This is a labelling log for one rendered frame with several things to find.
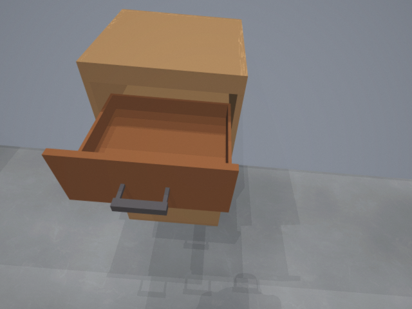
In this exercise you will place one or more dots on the handle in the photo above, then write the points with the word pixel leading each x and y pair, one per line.
pixel 119 204

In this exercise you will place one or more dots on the cabinet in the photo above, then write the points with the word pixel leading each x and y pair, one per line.
pixel 156 54

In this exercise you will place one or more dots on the drawer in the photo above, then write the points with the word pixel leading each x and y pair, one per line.
pixel 148 144

